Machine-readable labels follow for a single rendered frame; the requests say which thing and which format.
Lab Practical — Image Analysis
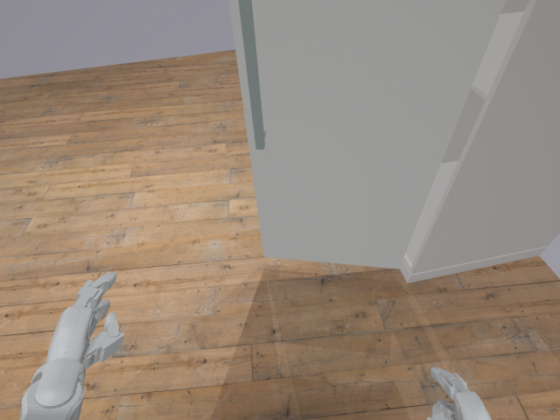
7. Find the robot left hand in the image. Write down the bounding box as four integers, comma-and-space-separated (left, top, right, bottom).
45, 272, 124, 369

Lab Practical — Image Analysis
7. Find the fridge door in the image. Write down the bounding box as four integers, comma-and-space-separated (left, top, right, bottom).
228, 0, 506, 269

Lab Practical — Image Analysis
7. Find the handle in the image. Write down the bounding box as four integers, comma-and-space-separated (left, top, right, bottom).
238, 0, 266, 150

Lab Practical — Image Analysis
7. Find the robot right hand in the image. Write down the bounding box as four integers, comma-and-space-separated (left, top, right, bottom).
427, 367, 492, 420

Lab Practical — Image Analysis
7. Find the robot left forearm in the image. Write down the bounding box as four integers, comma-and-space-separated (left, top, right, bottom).
19, 360, 86, 420

